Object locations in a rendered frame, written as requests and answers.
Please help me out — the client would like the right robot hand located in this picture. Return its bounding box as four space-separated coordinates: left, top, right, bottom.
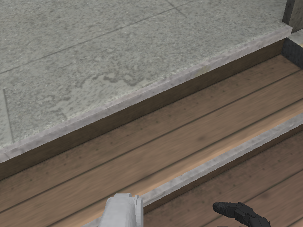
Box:
212 201 271 227

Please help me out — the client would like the left robot thigh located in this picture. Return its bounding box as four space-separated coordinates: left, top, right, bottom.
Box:
98 193 144 227

